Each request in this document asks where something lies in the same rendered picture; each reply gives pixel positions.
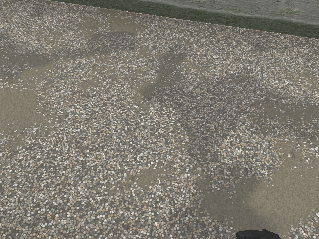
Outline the robot right hand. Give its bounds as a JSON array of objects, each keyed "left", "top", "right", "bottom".
[{"left": 236, "top": 229, "right": 282, "bottom": 239}]

